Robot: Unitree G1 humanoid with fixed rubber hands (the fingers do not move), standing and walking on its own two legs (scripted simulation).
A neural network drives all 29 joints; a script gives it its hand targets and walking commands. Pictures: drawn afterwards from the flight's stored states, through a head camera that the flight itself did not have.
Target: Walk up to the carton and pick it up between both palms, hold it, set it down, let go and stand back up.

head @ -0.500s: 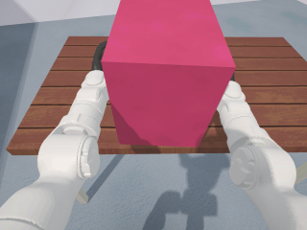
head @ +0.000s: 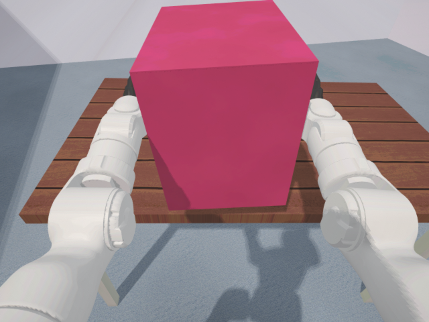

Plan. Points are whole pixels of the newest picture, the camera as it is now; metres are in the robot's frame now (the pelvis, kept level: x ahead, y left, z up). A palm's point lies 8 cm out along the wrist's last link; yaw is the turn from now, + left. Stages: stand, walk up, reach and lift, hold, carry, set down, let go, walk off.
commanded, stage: reach and lift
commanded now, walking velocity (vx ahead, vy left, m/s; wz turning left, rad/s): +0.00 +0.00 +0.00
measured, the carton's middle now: (221, 102) +0.48 +0.04 +0.21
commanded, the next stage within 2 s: hold in 1.58 s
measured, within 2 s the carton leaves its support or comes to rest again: neither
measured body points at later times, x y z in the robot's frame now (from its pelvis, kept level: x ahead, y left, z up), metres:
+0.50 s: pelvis +0.00 +0.01 +0.00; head -0.04 +0.02 +0.45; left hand +0.43 +0.20 +0.25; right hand +0.45 -0.12 +0.26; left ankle +0.06 +0.12 -0.74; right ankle +0.05 -0.12 -0.74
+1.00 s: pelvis +0.00 +0.01 +0.00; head -0.06 +0.02 +0.45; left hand +0.42 +0.19 +0.27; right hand +0.43 -0.13 +0.29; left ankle +0.06 +0.12 -0.74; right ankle +0.05 -0.12 -0.74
